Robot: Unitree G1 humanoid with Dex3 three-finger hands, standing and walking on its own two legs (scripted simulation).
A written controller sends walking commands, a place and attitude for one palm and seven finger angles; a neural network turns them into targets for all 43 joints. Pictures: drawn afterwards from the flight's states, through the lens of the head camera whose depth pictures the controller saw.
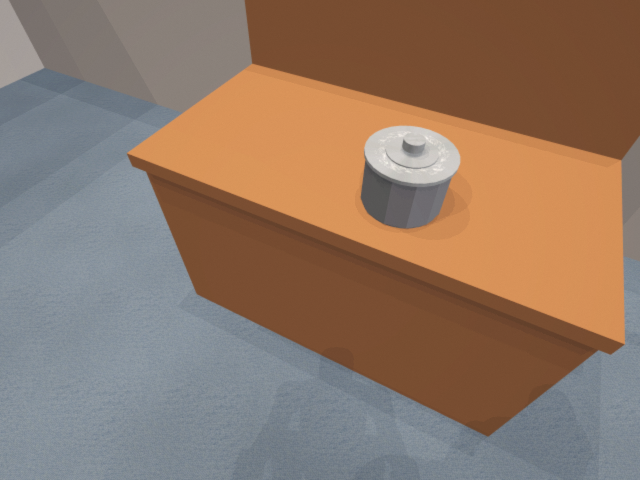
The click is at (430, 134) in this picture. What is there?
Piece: lid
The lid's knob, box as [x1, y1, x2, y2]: [402, 133, 425, 153]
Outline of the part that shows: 404,136 402,147 406,151 412,153 422,151 425,143 425,138 422,135 417,133 408,133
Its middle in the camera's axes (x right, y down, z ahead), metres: +0.18 -0.18 +0.74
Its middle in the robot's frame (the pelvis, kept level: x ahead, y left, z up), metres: +0.69 -0.14 +0.04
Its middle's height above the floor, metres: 0.82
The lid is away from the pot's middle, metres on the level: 0.00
